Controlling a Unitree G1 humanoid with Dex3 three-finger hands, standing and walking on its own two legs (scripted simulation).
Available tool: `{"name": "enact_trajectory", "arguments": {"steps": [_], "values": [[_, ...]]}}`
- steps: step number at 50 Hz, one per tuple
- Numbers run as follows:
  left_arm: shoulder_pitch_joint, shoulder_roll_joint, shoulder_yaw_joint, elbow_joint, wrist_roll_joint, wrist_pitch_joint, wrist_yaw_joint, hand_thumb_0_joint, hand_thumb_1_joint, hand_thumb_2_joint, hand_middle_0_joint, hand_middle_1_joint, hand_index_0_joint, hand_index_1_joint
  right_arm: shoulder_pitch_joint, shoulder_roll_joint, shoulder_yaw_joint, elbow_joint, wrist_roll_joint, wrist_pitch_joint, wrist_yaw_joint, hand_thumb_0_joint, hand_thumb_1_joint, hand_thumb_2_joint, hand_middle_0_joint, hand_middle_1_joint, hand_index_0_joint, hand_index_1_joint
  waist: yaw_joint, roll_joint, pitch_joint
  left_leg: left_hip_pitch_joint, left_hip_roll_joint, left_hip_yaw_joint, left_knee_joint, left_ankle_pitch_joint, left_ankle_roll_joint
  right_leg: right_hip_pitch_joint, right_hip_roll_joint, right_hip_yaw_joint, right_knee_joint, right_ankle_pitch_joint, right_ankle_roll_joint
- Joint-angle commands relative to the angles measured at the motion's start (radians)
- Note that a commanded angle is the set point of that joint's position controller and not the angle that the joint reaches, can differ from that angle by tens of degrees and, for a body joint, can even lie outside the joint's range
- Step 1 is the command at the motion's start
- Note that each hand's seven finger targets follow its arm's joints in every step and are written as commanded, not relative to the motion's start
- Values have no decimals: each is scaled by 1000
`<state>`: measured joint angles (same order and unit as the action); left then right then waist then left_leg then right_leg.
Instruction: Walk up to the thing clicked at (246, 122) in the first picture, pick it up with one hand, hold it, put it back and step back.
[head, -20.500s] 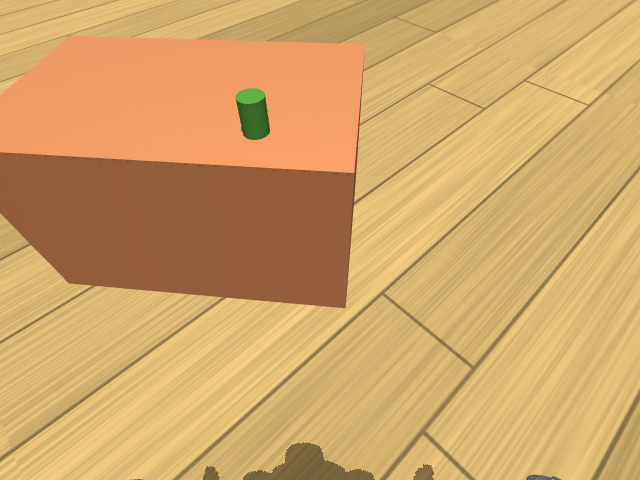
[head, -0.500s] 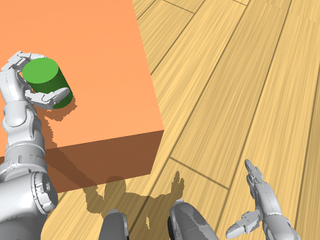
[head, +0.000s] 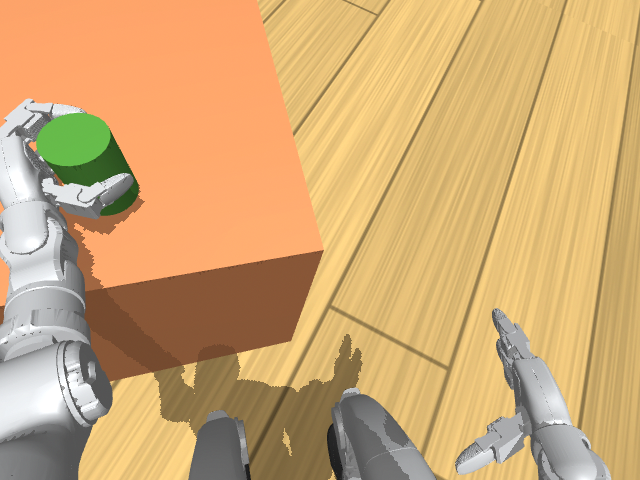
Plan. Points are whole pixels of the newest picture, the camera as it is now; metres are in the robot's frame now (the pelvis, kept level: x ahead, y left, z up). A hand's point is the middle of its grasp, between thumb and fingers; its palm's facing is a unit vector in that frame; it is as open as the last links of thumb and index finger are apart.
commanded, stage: lower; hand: left
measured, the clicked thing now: (93, 167) +0.50 +0.21 +0.03
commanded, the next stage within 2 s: loosen in 0.26 s
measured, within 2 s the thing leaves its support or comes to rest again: rests again in 0.04 s
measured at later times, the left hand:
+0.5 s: hand (89, 161) +0.50 +0.21 +0.03, palm faces +0.22 -0.97 +0.01, open 10.5 cm
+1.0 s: hand (89, 162) +0.51 +0.21 +0.03, palm faces +0.22 -0.98 +0.02, open 15.2 cm
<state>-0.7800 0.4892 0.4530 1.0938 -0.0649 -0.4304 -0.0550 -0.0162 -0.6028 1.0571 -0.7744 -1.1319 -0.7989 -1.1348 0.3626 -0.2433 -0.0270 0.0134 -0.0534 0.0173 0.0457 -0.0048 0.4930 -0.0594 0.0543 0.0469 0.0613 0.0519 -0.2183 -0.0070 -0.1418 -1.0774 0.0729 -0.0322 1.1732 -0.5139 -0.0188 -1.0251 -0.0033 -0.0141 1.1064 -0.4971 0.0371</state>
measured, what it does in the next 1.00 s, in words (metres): stands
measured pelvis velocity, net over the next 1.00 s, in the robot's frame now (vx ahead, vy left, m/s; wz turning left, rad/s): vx -0.01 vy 0.00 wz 0.00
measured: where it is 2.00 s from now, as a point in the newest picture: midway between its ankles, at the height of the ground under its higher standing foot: outside the picture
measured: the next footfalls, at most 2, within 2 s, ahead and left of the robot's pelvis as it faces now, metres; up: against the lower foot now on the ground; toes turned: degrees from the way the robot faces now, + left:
none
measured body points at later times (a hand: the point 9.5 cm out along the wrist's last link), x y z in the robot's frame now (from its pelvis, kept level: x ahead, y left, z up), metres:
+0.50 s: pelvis -0.01 -0.01 -0.01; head +0.13 +0.03 +0.41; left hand +0.49 +0.26 +0.03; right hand +0.15 -0.27 -0.01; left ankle +0.01 +0.13 -0.64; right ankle +0.01 -0.15 -0.64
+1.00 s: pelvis -0.01 +0.00 -0.01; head +0.13 +0.04 +0.41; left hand +0.49 +0.27 +0.03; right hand +0.15 -0.26 -0.01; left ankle +0.01 +0.13 -0.64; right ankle +0.01 -0.15 -0.64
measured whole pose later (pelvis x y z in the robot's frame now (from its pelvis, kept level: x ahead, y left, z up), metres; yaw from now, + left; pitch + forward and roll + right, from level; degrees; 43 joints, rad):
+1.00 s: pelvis -0.01 +0.00 -0.01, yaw +0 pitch +25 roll -3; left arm -0.83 0.53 0.47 1.15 -0.05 -0.44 -0.06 -0.02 -0.60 0.20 -0.50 -0.37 -0.51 -0.37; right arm 0.38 -0.25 -0.02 -0.04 -0.06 0.01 0.04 0.00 0.49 -0.05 0.06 0.05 0.06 0.05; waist -0.25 -0.01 -0.15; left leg -1.16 0.07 -0.04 1.23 -0.52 -0.02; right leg -1.11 0.00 -0.02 1.17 -0.50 0.03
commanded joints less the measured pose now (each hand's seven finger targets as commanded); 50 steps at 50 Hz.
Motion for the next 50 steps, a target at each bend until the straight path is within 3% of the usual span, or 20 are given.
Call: {"name": "enact_trajectory", "arguments": {"steps": [1, 3, 4, 5, 7, 14, 15, 17, 19, 21, 25, 28, 29, 33, 36, 38, 41, 44, 47, 50], "values": [[-428, 239, 13, -220, -5, -88, 0, 0, -1, 1281, -1357, -1463, -1368, -1479, 33, -164, -102, -183, -4, -47, -15, 0, 511, -60, 49, 50, 49, 50, 1, 239, -536, 441, -22, -15, -105, 482, 11, 161, 39, -32, -82, 364, -60], [-411, 214, 9, -188, -4, -88, 4, 0, 7, 1275, -1354, -1458, -1366, -1472, 36, -172, -111, -199, -5, -46, -15, 0, 513, -60, 49, 50, 49, 50, -8, 204, -525, 421, -21, -16, -102, 469, 15, 164, 39, -34, -80, 368, -58], [-410, 242, 25, -204, -5, -92, 5, 0, 10, 1286, -1341, -1453, -1349, -1471, 45, -169, -111, -167, -5, -45, -16, 0, 515, -60, 49, 50, 49, 50, 5, 219, -507, 413, -25, -12, -101, 453, 13, 156, 38, -31, -79, 357, -58], [-414, 243, 27, -191, -3, -93, 7, 0, 6, 1274, -1342, -1453, -1355, -1466, 57, -175, -121, -155, -8, -41, -17, 0, 512, -59, 49, 50, 49, 50, -11, 227, -505, 411, -22, -15, -99, 449, 14, 140, 39, -32, -76, 351, -59], [-436, 214, -1, -224, -5, -99, 4, 0, 20, 1286, -1351, -1461, -1362, -1477, 30, -155, -96, -204, -6, -48, -13, 0, 514, -59, 49, 50, 49, 50, -11, 230, -547, 429, -24, -12, -91, 445, 17, 149, 38, -28, -74, 349, -58], [-447, 275, 39, -196, 1, -98, 12, 0, -5, 1293, -1354, -1466, -1363, -1484, 52, -169, -99, -201, -7, -43, -19, 0, 515, -59, 49, 50, 49, 50, -9, 207, -542, 372, -34, 0, -79, 401, 26, 176, 33, -15, -76, 361, -49], [-467, 272, 29, -197, 4, -100, 12, 0, -2, 1290, -1349, -1463, -1359, -1480, 49, -165, -98, -226, -4, -41, -19, 0, 512, -60, 49, 50, 49, 50, -23, 208, -546, 363, -36, 4, -77, 386, 29, 177, 33, -12, -75, 360, -47], [-414, 258, 35, -107, 9, -96, 11, 0, -8, 1298, -1352, -1467, -1361, -1485, 41, -165, -94, -220, -4, -44, -19, 0, 515, -59, 49, 50, 49, 50, -30, 144, -462, 288, -37, 5, -76, 340, 35, 167, 33, -9, -81, 341, -42], [-448, 289, 43, -154, 13, -104, 7, 0, 28, 1209, -1378, -1430, -1410, -1423, 43, -183, -112, -217, -7, -44, -19, 0, 520, -52, 50, 49, 49, 49, -28, 195, -504, 328, -37, 3, -75, 355, 30, 155, 32, -11, -75, 340, -48], [-463, 262, 24, -180, 4, -102, -6, 0, -87, 1049, -1283, -1283, -1338, -1263, 74, -166, -100, -213, -7, -45, -17, 0, 514, -45, 50, 49, 50, 49, -31, 222, -555, 370, -36, 1, -67, 397, 28, 166, 32, -14, -68, 368, -48], [-458, 279, 46, -140, -2, -99, -10, 0, -239, 736, -1150, -1086, -1199, -1050, 26, -161, -81, -242, -4, -50, -17, 0, 509, -45, 50, 50, 50, 50, -22, 196, -535, 319, -36, 3, -69, 358, 30, 179, 34, -11, -70, 346, -46], [-465, 277, 35, -128, 6, -97, -10, 0, -364, 581, -1075, -962, -1125, -922, 47, -169, -92, -226, -9, -49, -20, 0, 512, -42, 50, 50, 50, 50, -31, 213, -526, 333, -36, 0, -73, 342, 26, 148, 35, -18, -67, 316, -50], [-467, 286, 35, -141, 11, -98, -7, 0, -413, 602, -995, -890, -1045, -874, 45, -164, -90, -220, -9, -49, -20, 0, 507, -50, 50, 50, 50, 50, -21, 222, -520, 322, -37, -1, -77, 327, 25, 147, 34, -17, -66, 300, -52], [-486, 280, 30, -148, 9, -97, -6, 0, -522, 382, -776, -658, -801, -641, 46, -175, -100, -228, -9, -52, -22, 0, 509, -48, 50, 50, 50, 50, -37, 213, -529, 331, -34, 0, -72, 322, 28, 135, 35, -16, -70, 304, -50], [-468, 267, 29, -116, 6, -92, -6, 0, -562, 293, -686, -549, -706, -535, 37, -169, -93, -247, -8, -57, -25, 0, 511, -49, 50, 50, 50, 50, -39, 184, -514, 309, -37, 3, -75, 300, 31, 151, 36, -17, -76, 297, -46], [-478, 305, 46, -141, 7, -94, -2, 0, -597, 246, -617, -475, -627, -470, 49, -169, -95, -231, -6, -55, -25, 0, 510, -51, 50, 51, 51, 51, -30, 205, -521, 314, -38, 3, -72, 299, 31, 147, 36, -13, -75, 293, -46], [-459, 268, 30, -103, 9, -87, -4, 0, -611, 184, -528, -382, -532, -383, 66, -170, -98, -220, -9, -52, -25, 0, 509, -53, 51, 51, 51, 51, -44, 193, -493, 312, -36, 2, -72, 309, 29, 124, 38, -20, -72, 297, -48], [-473, 291, 39, -166, 10, -89, 3, 0, -611, 126, -420, -280, -421, -283, 54, -171, -94, -241, -6, -59, -23, 0, 512, -54, 51, 51, 51, 51, -24, 210, -547, 329, -39, 3, -75, 324, 29, 162, 36, -20, -69, 314, -48], [-467, 251, 17, -159, 8, -85, 0, 0, -611, 67, -324, -186, -318, -194, 32, -167, -95, -251, -6, -59, -21, 0, 512, -55, 51, 51, 51, 51, -25, 215, -532, 350, -34, -2, -73, 348, 23, 126, 39, -25, -63, 311, -53], [-467, 265, 21, -174, 10, -87, 6, 0, -611, 0, -228, -85, -219, -94, 32, -156, -91, -233, -7, -54, -19, 0, 512, -57, 51, 51, 51, 51, -16, 217, -535, 345, -34, -3, -74, 344, 25, 134, 39, -23, -66, 305, -52]]}}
